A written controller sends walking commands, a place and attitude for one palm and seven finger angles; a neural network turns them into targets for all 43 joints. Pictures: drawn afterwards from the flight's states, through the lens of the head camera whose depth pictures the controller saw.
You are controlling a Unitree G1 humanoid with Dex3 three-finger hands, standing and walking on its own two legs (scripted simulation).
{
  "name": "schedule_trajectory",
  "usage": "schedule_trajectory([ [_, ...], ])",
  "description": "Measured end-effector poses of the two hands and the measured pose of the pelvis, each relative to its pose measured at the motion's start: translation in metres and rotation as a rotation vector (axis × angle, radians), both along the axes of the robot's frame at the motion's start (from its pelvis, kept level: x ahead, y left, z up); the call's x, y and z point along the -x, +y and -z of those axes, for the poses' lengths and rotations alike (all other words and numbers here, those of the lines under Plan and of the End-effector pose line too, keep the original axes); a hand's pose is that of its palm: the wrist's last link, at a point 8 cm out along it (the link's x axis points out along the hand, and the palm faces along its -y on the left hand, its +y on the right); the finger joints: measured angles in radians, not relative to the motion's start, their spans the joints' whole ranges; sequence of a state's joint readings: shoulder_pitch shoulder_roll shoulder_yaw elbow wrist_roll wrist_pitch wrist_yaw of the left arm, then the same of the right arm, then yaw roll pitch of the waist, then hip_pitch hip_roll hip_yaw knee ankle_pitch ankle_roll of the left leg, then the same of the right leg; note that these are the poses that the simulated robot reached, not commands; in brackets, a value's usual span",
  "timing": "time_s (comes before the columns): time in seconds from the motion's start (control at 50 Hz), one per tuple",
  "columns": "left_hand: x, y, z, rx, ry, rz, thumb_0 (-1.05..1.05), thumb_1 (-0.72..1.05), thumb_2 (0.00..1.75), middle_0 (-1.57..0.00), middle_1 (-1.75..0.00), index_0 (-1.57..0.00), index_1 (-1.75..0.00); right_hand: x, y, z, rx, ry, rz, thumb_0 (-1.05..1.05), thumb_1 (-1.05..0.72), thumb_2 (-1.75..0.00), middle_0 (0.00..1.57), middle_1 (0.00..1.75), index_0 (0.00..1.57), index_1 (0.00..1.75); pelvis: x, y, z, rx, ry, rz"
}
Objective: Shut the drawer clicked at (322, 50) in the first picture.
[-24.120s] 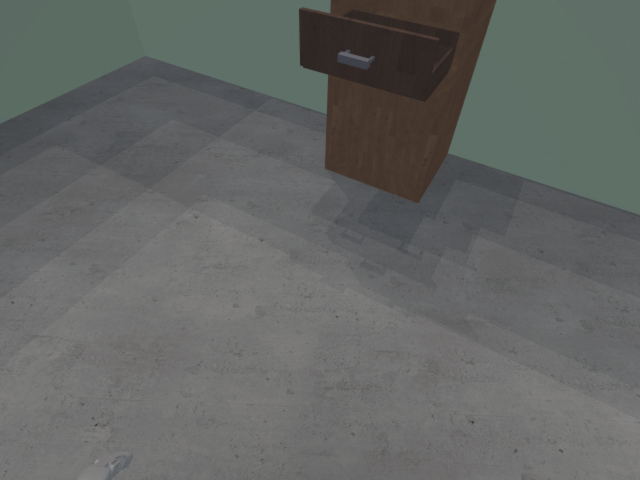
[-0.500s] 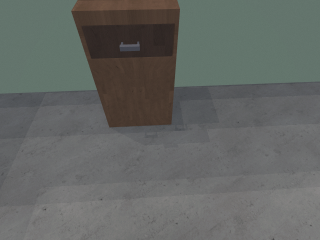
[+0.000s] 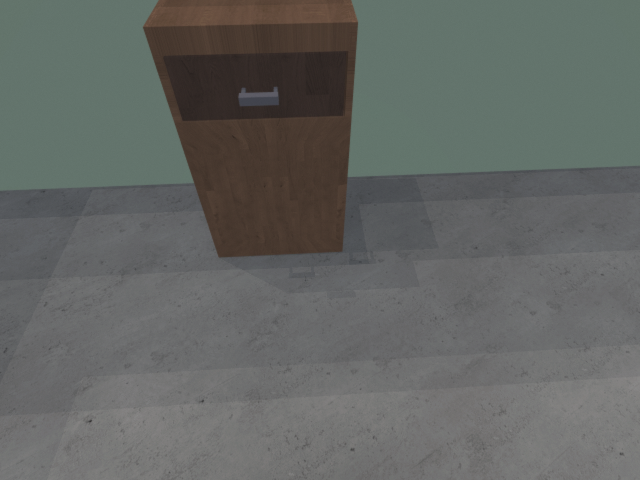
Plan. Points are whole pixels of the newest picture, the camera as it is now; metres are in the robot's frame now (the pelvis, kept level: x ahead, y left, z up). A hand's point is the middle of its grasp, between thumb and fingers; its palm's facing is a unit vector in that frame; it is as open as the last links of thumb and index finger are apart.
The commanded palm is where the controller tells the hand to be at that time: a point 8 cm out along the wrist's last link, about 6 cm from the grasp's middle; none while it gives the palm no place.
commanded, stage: look to check the result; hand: left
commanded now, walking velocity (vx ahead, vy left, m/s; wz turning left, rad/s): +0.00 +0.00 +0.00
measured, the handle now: (259, 94) +1.01 +0.21 -0.06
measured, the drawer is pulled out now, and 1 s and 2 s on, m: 0.00 0.00 0.00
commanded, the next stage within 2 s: stand and wait in 0.10 s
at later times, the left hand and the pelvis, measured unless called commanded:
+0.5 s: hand out of the picture +0.04 +0.20 -0.17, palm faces +0.00 -0.97 -0.26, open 7.4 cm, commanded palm none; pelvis +0.00 -0.01 +0.00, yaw +0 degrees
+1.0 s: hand out of the picture +0.07 +0.22 -0.16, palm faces +0.00 -0.95 -0.30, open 7.4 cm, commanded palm none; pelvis +0.00 -0.01 +0.00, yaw +0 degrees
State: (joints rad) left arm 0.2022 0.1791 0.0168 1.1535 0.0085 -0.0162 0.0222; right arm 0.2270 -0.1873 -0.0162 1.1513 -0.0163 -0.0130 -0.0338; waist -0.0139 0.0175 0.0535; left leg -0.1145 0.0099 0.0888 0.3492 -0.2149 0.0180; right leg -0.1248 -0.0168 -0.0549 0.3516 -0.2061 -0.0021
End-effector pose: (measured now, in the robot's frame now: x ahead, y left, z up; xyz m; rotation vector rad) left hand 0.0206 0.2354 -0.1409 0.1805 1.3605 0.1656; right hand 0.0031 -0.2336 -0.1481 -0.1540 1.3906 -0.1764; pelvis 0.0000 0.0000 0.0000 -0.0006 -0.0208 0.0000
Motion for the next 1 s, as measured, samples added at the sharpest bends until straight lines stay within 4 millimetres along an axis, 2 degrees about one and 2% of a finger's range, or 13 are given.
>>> schedule_trajectory([
  [0.48,-0.014,0.012,-0.007,-0.036,-0.035,0.017,0.01,0.91,0.89,-0.2,-0.3,-0.2,-0.3,-0.013,-0.024,-0.005,0.036,-0.026,-0.025,0.0,-0.91,-0.9,0.2,0.3,0.2,0.3,0.003,-0.005,-0.001,-0.001,0.002,-0.004],
  [1.0,-0.043,0.026,-0.018,-0.083,-0.094,0.044,0.01,0.91,0.89,-0.2,-0.3,-0.2,-0.3,-0.045,-0.052,-0.013,0.081,-0.091,-0.054,0.0,-0.91,-0.9,0.2,0.3,0.21,0.3,-0.001,-0.012,-0.002,-0.002,0.006,-0.006],
])
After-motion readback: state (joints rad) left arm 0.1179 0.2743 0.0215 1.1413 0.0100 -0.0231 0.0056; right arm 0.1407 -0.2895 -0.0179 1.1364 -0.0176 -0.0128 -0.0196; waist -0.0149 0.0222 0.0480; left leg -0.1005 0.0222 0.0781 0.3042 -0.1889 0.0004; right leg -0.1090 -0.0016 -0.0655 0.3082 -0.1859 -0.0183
